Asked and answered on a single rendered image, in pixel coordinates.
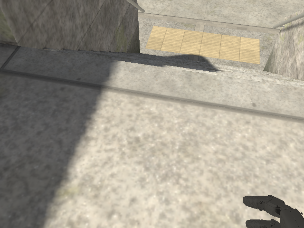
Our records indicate stairs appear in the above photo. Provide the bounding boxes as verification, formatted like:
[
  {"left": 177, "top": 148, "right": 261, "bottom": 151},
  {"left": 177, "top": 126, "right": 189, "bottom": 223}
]
[{"left": 43, "top": 47, "right": 304, "bottom": 88}]

